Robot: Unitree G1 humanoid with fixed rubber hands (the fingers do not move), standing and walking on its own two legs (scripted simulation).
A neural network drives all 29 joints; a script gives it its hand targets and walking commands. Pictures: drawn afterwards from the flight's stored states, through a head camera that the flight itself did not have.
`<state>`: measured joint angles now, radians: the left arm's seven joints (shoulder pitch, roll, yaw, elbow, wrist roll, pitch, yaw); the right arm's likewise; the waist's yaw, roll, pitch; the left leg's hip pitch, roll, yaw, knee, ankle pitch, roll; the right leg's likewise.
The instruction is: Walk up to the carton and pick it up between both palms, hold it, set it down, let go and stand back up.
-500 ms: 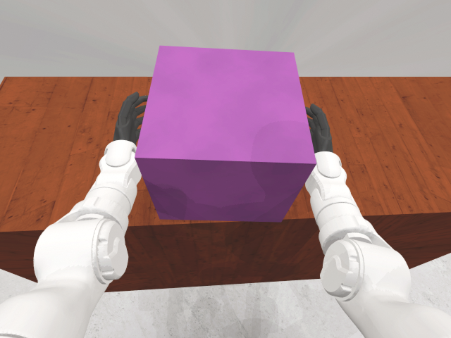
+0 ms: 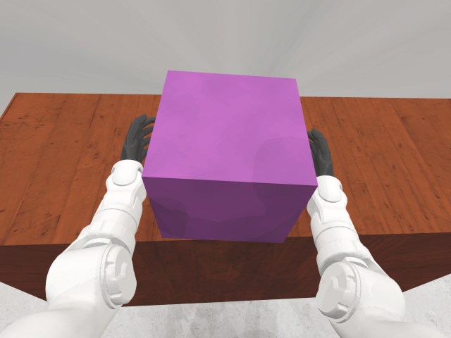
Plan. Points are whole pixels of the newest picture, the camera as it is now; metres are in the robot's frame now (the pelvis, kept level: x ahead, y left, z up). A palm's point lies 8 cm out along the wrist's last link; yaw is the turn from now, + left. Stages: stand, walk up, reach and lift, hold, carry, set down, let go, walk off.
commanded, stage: reach and lift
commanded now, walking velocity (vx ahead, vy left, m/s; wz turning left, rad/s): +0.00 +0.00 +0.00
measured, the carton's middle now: (227, 159) +0.45 +0.00 +0.02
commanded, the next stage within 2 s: none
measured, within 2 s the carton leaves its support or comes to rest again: leaves its support in 0.66 s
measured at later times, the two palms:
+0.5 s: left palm (133, 158) +0.41 +0.17 +0.07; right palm (321, 173) +0.39 -0.18 +0.06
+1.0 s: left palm (128, 167) +0.39 +0.18 +0.07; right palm (322, 178) +0.38 -0.17 +0.07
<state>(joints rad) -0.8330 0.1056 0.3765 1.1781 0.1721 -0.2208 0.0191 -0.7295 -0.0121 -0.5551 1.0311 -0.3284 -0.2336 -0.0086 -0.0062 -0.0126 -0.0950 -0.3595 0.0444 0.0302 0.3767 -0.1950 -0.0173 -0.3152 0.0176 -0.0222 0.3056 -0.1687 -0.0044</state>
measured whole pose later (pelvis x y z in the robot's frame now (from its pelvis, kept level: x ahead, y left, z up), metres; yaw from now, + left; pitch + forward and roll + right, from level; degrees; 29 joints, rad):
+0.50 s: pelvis -0.01 +0.00 +0.00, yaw +0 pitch +11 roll -1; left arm -0.82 0.08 0.41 1.09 0.22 -0.21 0.00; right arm -0.71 0.00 -0.56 0.96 -0.35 -0.25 0.00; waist 0.00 -0.02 -0.08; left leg -0.37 0.04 0.04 0.32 -0.15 -0.01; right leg -0.33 0.01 -0.03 0.26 -0.13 0.00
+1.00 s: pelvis -0.02 +0.00 +0.00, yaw +1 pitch +13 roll -1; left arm -0.82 0.09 0.37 1.20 0.19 -0.32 0.03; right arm -0.71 -0.05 -0.54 1.13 -0.37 -0.43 -0.06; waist 0.00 -0.03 -0.15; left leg -0.43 0.05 0.02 0.33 -0.13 -0.02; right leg -0.37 0.02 -0.06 0.25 -0.10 -0.01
